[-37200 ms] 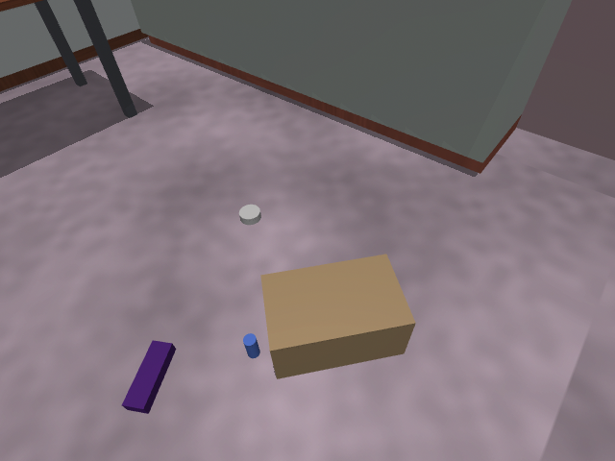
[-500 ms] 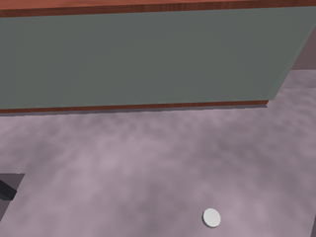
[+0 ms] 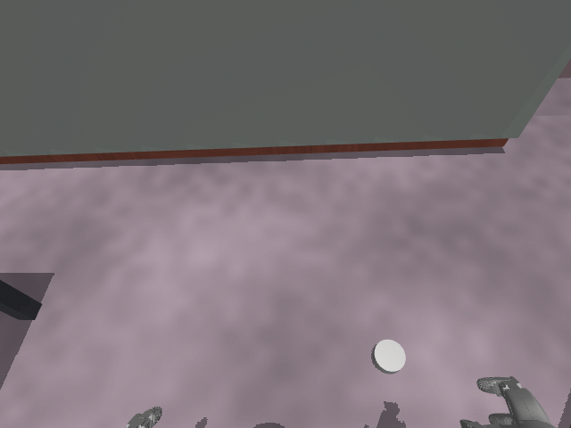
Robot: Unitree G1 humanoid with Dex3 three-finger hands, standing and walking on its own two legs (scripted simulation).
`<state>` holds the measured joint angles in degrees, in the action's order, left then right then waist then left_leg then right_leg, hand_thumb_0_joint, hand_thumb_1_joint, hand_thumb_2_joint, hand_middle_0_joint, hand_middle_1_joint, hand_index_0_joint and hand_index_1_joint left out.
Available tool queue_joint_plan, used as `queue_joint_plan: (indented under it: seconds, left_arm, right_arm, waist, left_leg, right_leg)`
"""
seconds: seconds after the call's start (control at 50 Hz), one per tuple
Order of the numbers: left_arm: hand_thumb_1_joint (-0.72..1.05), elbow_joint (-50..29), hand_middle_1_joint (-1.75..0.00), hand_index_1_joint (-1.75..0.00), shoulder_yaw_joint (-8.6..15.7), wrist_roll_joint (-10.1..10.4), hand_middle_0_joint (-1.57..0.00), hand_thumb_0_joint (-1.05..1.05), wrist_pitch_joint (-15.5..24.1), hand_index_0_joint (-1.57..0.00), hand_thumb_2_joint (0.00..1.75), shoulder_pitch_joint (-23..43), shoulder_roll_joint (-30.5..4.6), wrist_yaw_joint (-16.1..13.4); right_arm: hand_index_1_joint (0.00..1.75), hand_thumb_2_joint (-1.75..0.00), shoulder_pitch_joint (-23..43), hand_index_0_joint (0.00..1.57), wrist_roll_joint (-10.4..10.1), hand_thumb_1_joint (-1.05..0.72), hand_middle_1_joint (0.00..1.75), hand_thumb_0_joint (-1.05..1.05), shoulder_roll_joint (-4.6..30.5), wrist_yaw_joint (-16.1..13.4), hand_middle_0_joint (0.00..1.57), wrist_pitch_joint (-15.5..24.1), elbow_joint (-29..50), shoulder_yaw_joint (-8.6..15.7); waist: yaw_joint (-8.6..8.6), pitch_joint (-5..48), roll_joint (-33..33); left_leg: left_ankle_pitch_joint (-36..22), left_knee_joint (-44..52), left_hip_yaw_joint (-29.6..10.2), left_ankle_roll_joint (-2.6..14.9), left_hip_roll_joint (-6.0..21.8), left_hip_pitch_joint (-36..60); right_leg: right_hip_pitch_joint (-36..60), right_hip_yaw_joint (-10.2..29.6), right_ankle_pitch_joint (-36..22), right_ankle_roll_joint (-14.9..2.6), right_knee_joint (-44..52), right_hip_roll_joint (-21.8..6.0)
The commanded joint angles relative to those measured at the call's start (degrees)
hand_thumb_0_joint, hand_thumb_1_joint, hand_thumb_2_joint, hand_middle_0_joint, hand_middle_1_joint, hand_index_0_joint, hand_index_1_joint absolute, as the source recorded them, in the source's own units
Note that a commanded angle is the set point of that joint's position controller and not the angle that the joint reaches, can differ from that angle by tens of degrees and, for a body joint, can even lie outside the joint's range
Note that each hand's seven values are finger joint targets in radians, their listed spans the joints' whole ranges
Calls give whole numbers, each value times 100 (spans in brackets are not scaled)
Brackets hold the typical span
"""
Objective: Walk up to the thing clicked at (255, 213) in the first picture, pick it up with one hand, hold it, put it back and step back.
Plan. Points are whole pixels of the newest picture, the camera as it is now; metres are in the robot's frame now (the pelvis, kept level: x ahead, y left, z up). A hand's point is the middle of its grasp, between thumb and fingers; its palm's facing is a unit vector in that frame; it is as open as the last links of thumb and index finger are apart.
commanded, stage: rise first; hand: right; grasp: from above
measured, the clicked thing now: (388, 356) +0.39 -0.26 -0.73
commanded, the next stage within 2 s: none
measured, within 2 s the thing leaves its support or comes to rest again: neither
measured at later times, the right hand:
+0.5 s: hand out of the picture +0.13 -0.28 -0.25, palm faces -0.27 +0.80 -0.53, open 14.1 cm
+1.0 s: hand (442, 388) +0.26 -0.31 -0.46, palm faces -0.47 +0.32 -0.82, open 14.2 cm
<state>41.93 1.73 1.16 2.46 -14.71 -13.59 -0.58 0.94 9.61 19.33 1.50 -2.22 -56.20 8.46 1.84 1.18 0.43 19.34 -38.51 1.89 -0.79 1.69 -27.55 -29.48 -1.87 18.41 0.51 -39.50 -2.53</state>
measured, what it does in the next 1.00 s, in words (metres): lowers itself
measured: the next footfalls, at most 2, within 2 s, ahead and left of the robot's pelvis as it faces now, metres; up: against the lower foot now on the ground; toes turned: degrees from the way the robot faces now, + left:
none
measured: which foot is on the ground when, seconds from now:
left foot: down 0.00-1.00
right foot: down 0.00-1.00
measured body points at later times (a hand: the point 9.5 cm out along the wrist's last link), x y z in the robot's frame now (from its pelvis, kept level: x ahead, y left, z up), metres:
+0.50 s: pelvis -0.02 +0.00 -0.11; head +0.10 -0.02 +0.33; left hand +0.17 +0.24 -0.19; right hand +0.14 -0.32 -0.22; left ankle +0.00 +0.13 -0.72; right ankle +0.01 -0.12 -0.72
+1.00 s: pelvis -0.08 +0.00 -0.32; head +0.13 -0.02 +0.08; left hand +0.06 +0.27 -0.45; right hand +0.28 -0.32 -0.41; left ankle -0.01 +0.13 -0.72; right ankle +0.01 -0.12 -0.72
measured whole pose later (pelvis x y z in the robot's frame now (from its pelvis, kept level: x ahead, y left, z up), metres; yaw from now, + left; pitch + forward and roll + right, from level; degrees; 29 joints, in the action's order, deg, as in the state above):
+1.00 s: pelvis -0.08 +0.00 -0.32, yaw +3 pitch +34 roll +4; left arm 41.2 3.9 -2.5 7.1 -4.6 -15.8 3.9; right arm 24.8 50.6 33.2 -8.5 13.6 -53.1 10.0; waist 1.0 7.7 -0.4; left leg 39.8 -116.5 3.1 -0.2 1.3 -111.0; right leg -114.9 4.3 37.9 0.5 -118.2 -3.7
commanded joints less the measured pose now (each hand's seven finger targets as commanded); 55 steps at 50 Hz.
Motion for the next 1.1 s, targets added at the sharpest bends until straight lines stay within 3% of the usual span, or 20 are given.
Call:
queue_joint_plan:
  seconds: [0.0,0.06,0.1,0.12,0.14,0.24,0.26,0.3,0.32,0.38,0.4,0.54,0.56,0.66,0.7,0.8,0.84,0.94,1.0,1.08]
  left_arm:
    - [85,-952,-30,-30,396,-19,-20,0,307,-20,89,61,-1004,-26]
    - [86,-1114,-30,-30,443,-49,-20,0,425,-20,89,10,-962,-23]
    - [87,-1149,-30,-30,418,-52,-20,0,474,-20,89,3,-945,-20]
    - [88,-1291,-30,-30,455,-61,-20,0,506,-20,89,103,-945,-31]
    - [86,-1241,-30,-30,466,-68,-20,0,516,-20,89,36,-971,-37]
    - [87,-1462,-30,-30,460,-89,-20,0,645,-20,89,194,-941,-55]
    - [86,-1508,-30,-30,457,-87,-20,0,664,-20,89,225,-930,-58]
    - [87,-1594,-30,-30,432,-76,-20,0,715,-20,89,305,-890,-60]
    - [87,-1599,-30,-30,428,-86,-20,0,744,-20,89,324,-908,-71]
    - [88,-1522,-30,-30,390,-89,-20,0,859,-20,89,390,-933,-76]
    - [89,-1516,-30,-30,389,-102,-20,0,901,-20,90,406,-929,-60]
    - [84,-1356,-30,-30,485,-106,-20,0,1076,-20,89,544,-1099,66]
    - [85,-1337,-30,-30,494,-98,-20,0,1073,-20,89,546,-1126,89]
    - [89,-1114,-30,-30,561,-97,-20,0,975,-20,90,582,-1253,195]
    - [88,-945,-30,-30,566,-135,-20,0,918,-20,90,518,-1251,247]
    - [89,-757,-30,-30,601,-230,-20,0,781,-20,90,420,-1276,337]
    - [89,-688,-30,-30,620,-271,-20,0,734,-20,90,401,-1264,347]
    - [89,-547,-30,-30,629,-331,-20,0,603,-20,90,278,-1331,369]
    - [90,-441,-30,-30,595,-382,-20,0,515,-20,90,195,-1337,400]
    - [90,-319,-30,-30,542,-449,-20,0,339,-20,90,148,-1431,440]
  right_arm:
    - [109,-103,-321,5,193,51,108,0,1018,-182,6,-66,682,361]
    - [109,-103,-209,6,325,56,108,0,1068,-179,7,47,1494,374]
    - [110,-102,-755,6,395,57,108,0,1083,-205,7,2,1410,496]
    - [109,-103,-384,6,402,58,108,0,1083,-195,7,55,2211,381]
    - [109,-104,-686,5,456,58,107,0,1058,-195,7,0,1979,430]
    - [108,-103,-1039,6,618,59,106,0,1000,-214,8,-150,2838,378]
    - [107,-104,-1158,5,671,58,105,0,1049,-233,8,-189,2861,474]
    - [107,-102,-1311,6,721,58,106,0,1009,-235,8,-256,3098,414]
    - [107,-102,-1008,7,747,58,105,0,1011,-233,8,-262,3190,341]
    - [107,-103,-586,6,1053,58,106,0,1245,-261,8,-185,2956,440]
    - [107,-101,-591,7,1169,58,106,0,1169,-261,8,-111,2810,403]
    - [108,-101,248,6,2066,55,107,0,1467,-371,7,678,2484,255]
    - [109,-102,423,6,2204,56,107,0,1587,-452,7,777,2371,337]
    - [109,-104,692,6,2819,60,107,0,2085,-767,7,1029,2090,548]
    - [108,-104,1064,5,3010,59,106,0,2127,-861,7,1096,1898,507]
    - [106,-104,2201,5,3554,60,104,0,2748,-1075,7,1395,1541,685]
    - [105,-104,2486,5,3712,58,104,0,2759,-1143,7,1492,1328,609]
    - [105,-106,3389,5,4169,60,102,0,3279,-1271,7,1732,1036,662]
    - [105,-105,3748,5,4405,59,103,0,3284,-1386,6,1836,776,559]
    - [102,-106,4102,5,4780,58,100,0,3546,-1579,7,1917,307,610]
  waist:
    - [-158,1183,-89]
    - [-112,1506,-280]
    - [-149,1533,-323]
    - [-111,1666,-474]
    - [-74,1654,-472]
    - [-41,1814,-521]
    - [-74,1855,-501]
    - [-99,1839,-442]
    - [55,1763,-440]
    - [98,1848,-400]
    - [105,1930,-373]
    - [50,2714,-529]
    - [41,2794,-461]
    - [-231,3684,-645]
    - [-148,3870,-607]
    - [-164,4263,-354]
    - [-102,4297,-180]
    - [-108,4449,-394]
    - [-27,4379,-525]
    - [21,4109,-791]
  left_leg:
    - [-877,-200,91,179,-196,-145]
    - [-943,-759,57,177,-178,-627]
    - [-820,-1037,90,197,-203,-920]
    - [-651,-1122,73,202,-214,-1114]
    - [-534,-1239,104,200,-226,-1239]
    - [-313,-1683,102,199,-207,-1750]
    - [-246,-1751,102,191,-210,-1819]
    - [-21,-1848,66,184,-191,-1994]
    - [108,-1926,51,172,-190,-2212]
    - [212,-2463,26,179,-170,-2800]
    - [162,-2686,24,186,-177,-2998]
    - [519,-4014,-16,207,-144,-4473]
    - [603,-4161,-16,210,-150,-4616]
    - [104,-5057,11,246,-163,-5356]
    - [-155,-5336,24,230,-163,-5470]
    - [301,-5761,7,194,-197,-5798]
    - [593,-5825,12,180,-220,-5944]
    - [1172,-6170,129,207,-245,-6454]
    - [1312,-6442,242,230,-268,-6837]
    - [1514,-6857,415,256,-264,-7491]
  right_leg:
    - [29,3,-1007,-72,-282,257]
    - [-278,47,-1061,-71,-786,210]
    - [-472,117,-1050,-55,-970,156]
    - [-518,143,-874,-46,-1036,138]
    - [-537,192,-788,-28,-1079,105]
    - [-991,308,-559,-33,-1482,55]
    - [-1087,323,-451,-49,-1567,63]
    - [-1400,289,-103,-80,-1738,97]
    - [-1551,279,120,-90,-1841,87]
    - [-2101,304,206,-111,-2414,102]
    - [-2277,294,118,-108,-2636,113]
    - [-3360,414,508,-79,-3803,128]
    - [-3614,418,637,-82,-3960,149]
    - [-3930,408,-243,-97,-4901,152]
    - [-4235,359,-491,-126,-5334,155]
    - [-5237,272,232,-194,-6084,169]
    - [-5577,235,614,-217,-6320,164]
    - [-5956,253,1156,-214,-6676,156]
    - [-6083,320,1295,-210,-6842,144]
    - [-6163,517,1562,-178,-6931,110]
